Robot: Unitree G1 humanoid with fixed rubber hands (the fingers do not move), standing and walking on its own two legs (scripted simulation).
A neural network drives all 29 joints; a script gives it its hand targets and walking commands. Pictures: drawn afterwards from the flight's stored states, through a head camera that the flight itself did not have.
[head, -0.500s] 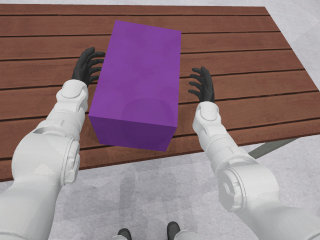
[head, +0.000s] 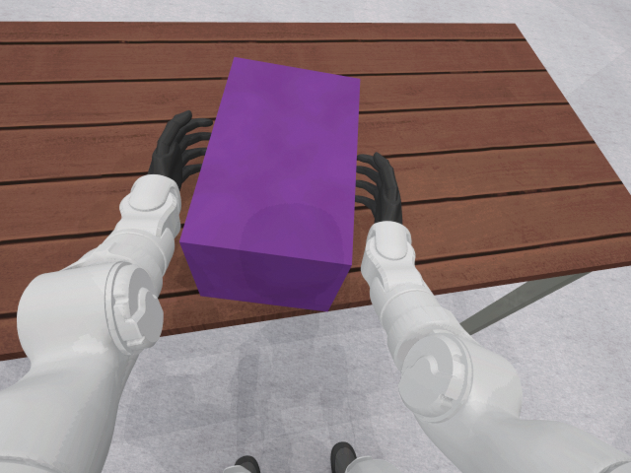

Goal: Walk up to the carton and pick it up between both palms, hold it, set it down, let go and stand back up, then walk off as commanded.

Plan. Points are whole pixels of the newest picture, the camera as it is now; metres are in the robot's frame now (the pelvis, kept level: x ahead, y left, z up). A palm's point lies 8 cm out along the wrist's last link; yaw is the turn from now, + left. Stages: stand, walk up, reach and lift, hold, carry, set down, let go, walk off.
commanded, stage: reach and lift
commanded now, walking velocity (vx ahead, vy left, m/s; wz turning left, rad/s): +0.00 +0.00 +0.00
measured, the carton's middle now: (281, 185) +0.49 +0.00 +0.00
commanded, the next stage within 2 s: none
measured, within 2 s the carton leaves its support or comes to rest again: leaves its support in 1.42 s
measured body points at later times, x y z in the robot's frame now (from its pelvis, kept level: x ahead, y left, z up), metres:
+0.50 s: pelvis +0.00 +0.00 +0.00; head +0.11 +0.04 +0.43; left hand +0.49 +0.14 +0.04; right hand +0.42 -0.13 +0.03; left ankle +0.01 +0.10 -0.73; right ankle +0.00 -0.17 -0.73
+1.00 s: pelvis +0.00 +0.00 +0.00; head +0.11 +0.04 +0.43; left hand +0.49 +0.14 +0.04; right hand +0.42 -0.13 +0.03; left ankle +0.01 +0.10 -0.73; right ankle +0.00 -0.17 -0.73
